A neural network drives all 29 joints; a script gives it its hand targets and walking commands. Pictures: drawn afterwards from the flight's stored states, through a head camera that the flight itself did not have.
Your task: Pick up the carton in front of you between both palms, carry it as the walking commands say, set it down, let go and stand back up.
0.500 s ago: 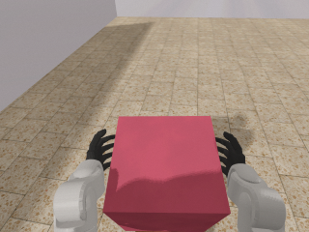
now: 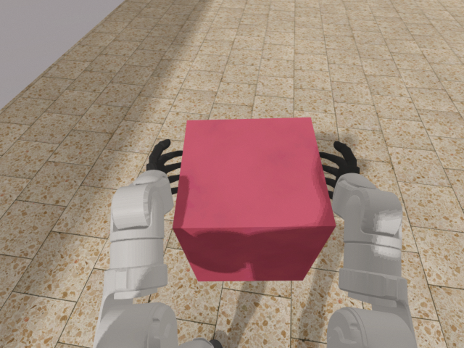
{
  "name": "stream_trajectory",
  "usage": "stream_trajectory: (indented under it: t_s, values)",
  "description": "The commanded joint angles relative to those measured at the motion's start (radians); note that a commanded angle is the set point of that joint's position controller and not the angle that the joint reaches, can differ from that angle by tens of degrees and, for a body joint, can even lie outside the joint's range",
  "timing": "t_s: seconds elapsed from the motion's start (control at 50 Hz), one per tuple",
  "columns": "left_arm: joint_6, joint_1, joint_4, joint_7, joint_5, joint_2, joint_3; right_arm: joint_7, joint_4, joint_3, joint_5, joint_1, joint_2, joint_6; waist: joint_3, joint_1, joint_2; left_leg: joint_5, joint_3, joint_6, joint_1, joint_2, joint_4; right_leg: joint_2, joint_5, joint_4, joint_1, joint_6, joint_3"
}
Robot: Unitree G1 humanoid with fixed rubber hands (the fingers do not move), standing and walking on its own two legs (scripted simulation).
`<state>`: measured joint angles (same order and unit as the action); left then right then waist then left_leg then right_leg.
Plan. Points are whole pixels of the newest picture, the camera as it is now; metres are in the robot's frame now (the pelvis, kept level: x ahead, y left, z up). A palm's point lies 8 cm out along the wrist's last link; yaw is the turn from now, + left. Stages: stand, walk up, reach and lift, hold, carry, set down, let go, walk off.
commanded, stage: carry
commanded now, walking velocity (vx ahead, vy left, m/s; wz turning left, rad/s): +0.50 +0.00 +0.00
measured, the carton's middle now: (249, 206) +0.35 +0.00 +0.04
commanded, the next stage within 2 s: none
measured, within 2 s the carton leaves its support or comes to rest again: neither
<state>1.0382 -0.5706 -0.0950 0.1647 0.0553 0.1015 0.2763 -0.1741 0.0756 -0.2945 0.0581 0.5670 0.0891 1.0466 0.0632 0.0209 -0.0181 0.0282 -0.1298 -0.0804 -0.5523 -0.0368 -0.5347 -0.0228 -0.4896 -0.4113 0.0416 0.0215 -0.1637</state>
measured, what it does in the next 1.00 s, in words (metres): walks ahead: right foot, then left foot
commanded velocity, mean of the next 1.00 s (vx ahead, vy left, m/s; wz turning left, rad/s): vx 0.50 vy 0.00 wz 0.00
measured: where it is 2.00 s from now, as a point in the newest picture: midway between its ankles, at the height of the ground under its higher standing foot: (234, 161)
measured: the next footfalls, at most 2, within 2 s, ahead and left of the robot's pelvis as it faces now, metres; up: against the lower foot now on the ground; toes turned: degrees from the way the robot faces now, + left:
right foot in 0.42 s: +0.50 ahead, -0.06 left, -0.02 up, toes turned -2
left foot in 0.92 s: +0.76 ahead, +0.14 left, -0.02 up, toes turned +10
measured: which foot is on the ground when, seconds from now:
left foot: down 0.00-0.44, up 0.46-0.90, down 0.92-1.00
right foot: down 0.00-0.04, up 0.06-0.40, down 0.42-0.94, up 0.96-1.00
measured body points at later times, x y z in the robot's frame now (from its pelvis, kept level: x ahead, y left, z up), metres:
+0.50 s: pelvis +0.36 +0.00 -0.03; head +0.37 -0.01 +0.42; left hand +0.69 +0.16 +0.09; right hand +0.71 -0.14 +0.09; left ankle +0.19 +0.08 -0.67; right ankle +0.46 -0.06 -0.75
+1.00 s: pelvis +0.66 +0.06 -0.02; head +0.68 +0.06 +0.43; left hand +0.99 +0.22 +0.07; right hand +0.99 -0.09 +0.08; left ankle +0.72 +0.14 -0.75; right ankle +0.51 -0.05 -0.67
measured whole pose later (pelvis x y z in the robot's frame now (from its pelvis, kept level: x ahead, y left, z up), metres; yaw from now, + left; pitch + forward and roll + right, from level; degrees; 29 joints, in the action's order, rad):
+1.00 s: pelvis +0.66 +0.06 -0.02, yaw +1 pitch +5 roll +0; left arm 1.06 -0.35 0.17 0.15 0.01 0.09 0.21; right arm -0.16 -0.16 -0.19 0.04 0.35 0.14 1.05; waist 0.07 -0.02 0.02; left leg -0.17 -0.18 -0.08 -0.43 -0.01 -0.51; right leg 0.01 -0.45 -1.06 -0.32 0.02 -0.03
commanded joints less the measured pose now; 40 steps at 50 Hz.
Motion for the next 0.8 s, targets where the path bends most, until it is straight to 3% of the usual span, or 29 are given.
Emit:
stream_trajectory:
  t_s: [0.0,0.02,0.04,0.06,0.08,0.1,0.12,0.16,0.2,0.24,0.3,0.34,0.36,0.38,0.4,0.42,0.44,0.46,0.48,0.5,0.52,0.56,0.6,0.66,0.78]
  values:
    - [-0.028,-0.597,0.049,-0.003,-0.167,0.761,-0.557,0.012,0.023,0.522,-0.137,0.523,0.753,-0.031,0.344,-0.101,0.034,0.003,-0.058,0.007,0.396,0.065,0.148,0.148,0.925,-0.477,0.058,0.036,-0.022]
    - [-0.028,-0.587,0.070,-0.002,-0.160,0.777,-0.548,0.011,0.015,0.518,-0.139,0.535,0.757,-0.040,0.461,-0.076,-0.164,-0.062,0.276,-0.078,0.734,-0.105,0.095,0.066,0.638,-0.684,-0.312,0.002,0.022]
    - [-0.025,-0.594,0.094,-0.005,-0.161,0.784,-0.556,0.017,0.014,0.536,-0.160,0.527,0.790,-0.044,0.470,-0.084,-0.335,0.125,0.553,-0.157,0.846,-0.249,0.119,-0.077,0.040,-0.894,-0.561,0.000,0.065]
    - [-0.025,-0.603,0.106,-0.007,-0.181,0.813,-0.580,0.025,-0.025,0.564,-0.186,0.535,0.809,-0.047,0.494,-0.085,-0.329,0.254,0.562,-0.189,0.883,-0.270,0.091,-0.056,-0.014,-1.015,-0.648,0.020,0.155]
    - [-0.030,-0.605,0.138,-0.009,-0.195,0.839,-0.594,0.033,-0.077,0.601,-0.207,0.537,0.840,-0.051,0.475,-0.105,-0.214,0.343,0.500,-0.186,0.868,-0.260,0.061,-0.024,-0.007,-1.017,-0.711,0.029,0.171]
    - [-0.035,-0.598,0.163,-0.010,-0.198,0.853,-0.604,0.043,-0.127,0.625,-0.225,0.554,0.869,-0.056,0.432,-0.114,-0.115,0.374,0.446,-0.149,0.830,-0.244,0.071,0.020,0.031,-0.919,-0.753,0.034,0.184]
    - [-0.040,-0.564,0.182,-0.012,-0.191,0.862,-0.608,0.052,-0.181,0.655,-0.246,0.570,0.889,-0.061,0.421,-0.105,-0.094,0.358,0.427,-0.133,0.811,-0.232,0.092,0.039,0.066,-0.841,-0.767,0.030,0.180]
    - [-0.047,-0.468,0.226,-0.016,-0.177,0.853,-0.619,0.065,-0.274,0.714,-0.281,0.542,0.898,-0.069,0.422,-0.095,-0.067,0.384,0.388,-0.126,0.791,-0.229,0.109,0.054,0.106,-0.695,-0.755,0.022,0.171]
    - [-0.051,-0.375,0.267,-0.019,-0.162,0.828,-0.636,0.072,-0.338,0.753,-0.297,0.474,0.875,-0.071,0.431,-0.100,-0.075,0.481,0.341,-0.138,0.812,-0.223,0.080,0.049,0.123,-0.607,-0.775,0.020,0.149]
    - [-0.050,-0.317,0.321,-0.024,-0.157,0.799,-0.660,0.078,-0.388,0.783,-0.304,0.420,0.843,-0.064,0.417,-0.117,-0.077,0.456,0.271,-0.142,0.817,-0.171,0.071,0.036,0.290,-0.482,-0.807,0.018,0.114]
    - [-0.035,-0.282,0.380,-0.030,-0.156,0.732,-0.681,0.081,-0.403,0.816,-0.313,0.366,0.785,-0.045,0.334,-0.120,-0.077,0.390,0.170,-0.111,0.661,-0.094,0.076,-0.010,0.505,-0.179,-0.646,0.017,0.029]
    - [-0.016,-0.258,0.385,-0.032,-0.150,0.681,-0.678,0.078,-0.380,0.810,-0.305,0.338,0.740,-0.028,0.292,-0.096,-0.099,0.288,0.135,-0.081,0.511,-0.092,0.078,-0.027,0.644,-0.068,-0.442,0.034,0.001]
    - [-0.005,-0.252,0.379,-0.032,-0.146,0.653,-0.671,0.074,-0.361,0.799,-0.292,0.328,0.720,-0.017,0.289,-0.069,-0.089,0.282,0.107,-0.063,0.454,-0.089,0.021,-0.027,0.704,-0.033,-0.331,0.049,-0.006]
    - [0.007,-0.237,0.358,-0.029,-0.141,0.624,-0.657,0.067,-0.339,0.783,-0.275,0.317,0.698,-0.005,0.313,-0.039,-0.061,0.286,0.066,-0.040,0.408,-0.064,-0.084,-0.033,0.722,-0.026,-0.197,0.061,-0.013]
    - [0.019,-0.218,0.330,-0.025,-0.131,0.599,-0.639,0.058,-0.318,0.760,-0.255,0.313,0.666,0.008,0.335,0.000,-0.025,0.210,0.018,-0.017,0.353,-0.026,-0.233,-0.005,0.703,-0.028,-0.082,0.071,0.013]
    - [0.032,-0.190,0.302,-0.019,-0.121,0.555,-0.604,0.045,-0.297,0.730,-0.235,0.333,0.627,0.023,0.375,0.043,0.100,-0.136,0.009,0.011,0.196,0.024,-0.462,0.176,0.837,-0.090,0.064,0.089,0.255]
    - [0.044,-0.216,0.277,-0.004,-0.117,0.496,-0.579,0.032,-0.258,0.698,-0.230,0.313,0.621,0.040,0.393,0.030,0.270,-0.590,0.078,0.038,-0.026,0.117,-0.706,0.371,1.021,-0.111,0.220,0.215,0.561]
    - [0.051,-0.217,0.266,0.007,-0.140,0.505,-0.586,0.019,-0.250,0.675,-0.224,0.290,0.608,0.047,0.460,0.051,0.269,-0.610,0.149,0.035,-0.188,0.101,-0.886,0.447,0.611,-0.036,0.283,0.338,0.743]
    - [0.052,-0.231,0.265,0.007,-0.170,0.571,-0.604,0.010,-0.256,0.652,-0.218,0.309,0.620,0.050,0.425,0.050,0.189,-0.553,0.171,0.019,-0.250,0.044,-0.889,0.397,0.378,0.018,0.209,0.322,0.751]
    - [0.049,-0.289,0.284,-0.001,-0.197,0.627,-0.623,0.005,-0.250,0.630,-0.204,0.333,0.650,0.048,0.389,0.040,0.102,-0.491,0.172,0.019,-0.239,0.025,-0.837,0.350,0.369,0.047,0.116,0.282,0.686]
    - [0.043,-0.360,0.298,-0.015,-0.227,0.686,-0.655,0.007,-0.244,0.612,-0.180,0.349,0.684,0.043,0.361,0.026,0.067,-0.460,0.161,0.023,-0.224,0.008,-0.792,0.344,0.434,0.053,0.046,0.263,0.629]
    - [0.023,-0.463,0.316,-0.046,-0.282,0.783,-0.710,0.019,-0.220,0.601,-0.140,0.354,0.739,0.025,0.352,0.000,0.036,-0.419,0.161,0.031,-0.152,-0.027,-0.698,0.320,0.389,0.095,-0.061,0.226,0.549]
    - [0.001,-0.498,0.306,-0.068,-0.302,0.829,-0.736,0.029,-0.204,0.616,-0.120,0.347,0.777,0.002,0.342,-0.011,0.064,-0.370,0.139,0.049,-0.137,-0.042,-0.577,0.305,0.408,0.131,-0.078,0.216,0.469]
    - [-0.020,-0.443,0.271,-0.076,-0.284,0.834,-0.736,0.036,-0.206,0.654,-0.119,0.337,0.793,-0.025,0.318,-0.001,0.078,-0.289,0.095,0.075,-0.125,-0.046,-0.351,0.284,0.553,0.160,-0.034,0.200,0.353]
    - [-0.025,-0.315,0.273,-0.051,-0.227,0.738,-0.690,0.031,-0.269,0.707,-0.169,0.326,0.751,-0.035,0.272,0.036,0.152,-0.118,-0.007,0.073,-0.089,0.017,-0.055,0.206,0.841,0.104,0.128,0.129,0.184]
